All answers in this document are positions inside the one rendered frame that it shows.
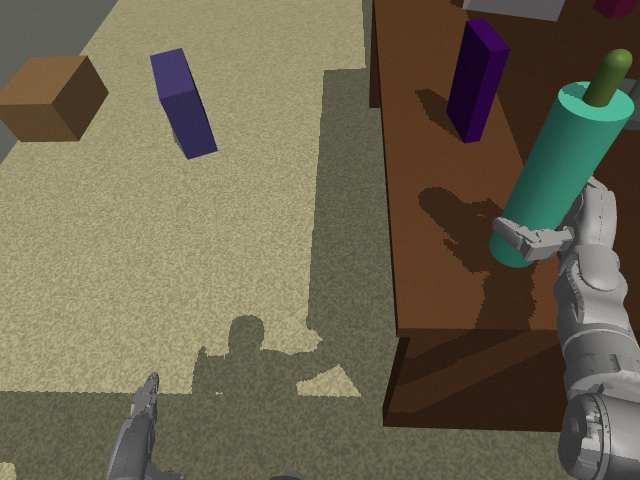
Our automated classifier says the right robot hand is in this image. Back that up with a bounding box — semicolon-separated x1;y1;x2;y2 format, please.
492;173;617;261

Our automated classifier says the desk lamp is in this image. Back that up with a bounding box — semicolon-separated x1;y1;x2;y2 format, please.
618;77;640;130

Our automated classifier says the desk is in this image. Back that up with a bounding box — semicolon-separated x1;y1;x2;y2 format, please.
369;0;640;432

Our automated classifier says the right robot arm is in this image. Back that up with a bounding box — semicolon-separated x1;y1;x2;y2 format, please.
553;244;640;480

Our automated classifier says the left robot hand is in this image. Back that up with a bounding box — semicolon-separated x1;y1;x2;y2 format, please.
106;372;186;480

